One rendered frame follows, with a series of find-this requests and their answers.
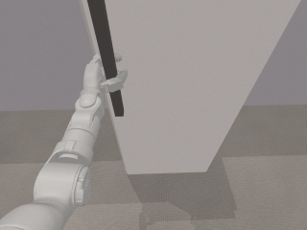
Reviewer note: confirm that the handle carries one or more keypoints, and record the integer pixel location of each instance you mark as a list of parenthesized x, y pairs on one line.
[(99, 19)]

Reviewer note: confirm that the fridge door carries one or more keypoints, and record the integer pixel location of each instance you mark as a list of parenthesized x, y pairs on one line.
[(191, 66)]

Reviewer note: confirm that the robot left forearm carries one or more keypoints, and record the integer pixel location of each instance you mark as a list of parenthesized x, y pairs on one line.
[(76, 146)]

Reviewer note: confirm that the left robot hand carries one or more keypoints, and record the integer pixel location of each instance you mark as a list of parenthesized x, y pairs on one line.
[(95, 77)]

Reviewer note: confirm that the robot left upper arm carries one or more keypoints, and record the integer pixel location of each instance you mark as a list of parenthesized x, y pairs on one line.
[(60, 189)]

